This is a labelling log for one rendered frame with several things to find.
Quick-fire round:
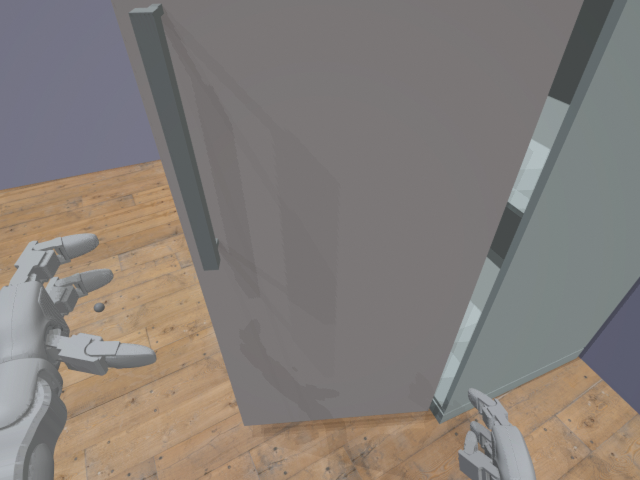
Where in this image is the fridge door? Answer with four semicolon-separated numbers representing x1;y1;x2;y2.
111;0;584;426

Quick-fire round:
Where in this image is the robot right hand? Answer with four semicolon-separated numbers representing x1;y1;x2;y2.
458;388;536;480

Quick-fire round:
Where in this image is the robot left hand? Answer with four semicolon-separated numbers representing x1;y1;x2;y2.
0;233;157;376

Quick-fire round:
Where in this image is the left robot forearm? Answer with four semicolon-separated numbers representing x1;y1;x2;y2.
0;358;67;480

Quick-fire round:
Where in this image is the handle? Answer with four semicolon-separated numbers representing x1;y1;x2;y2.
129;4;220;271

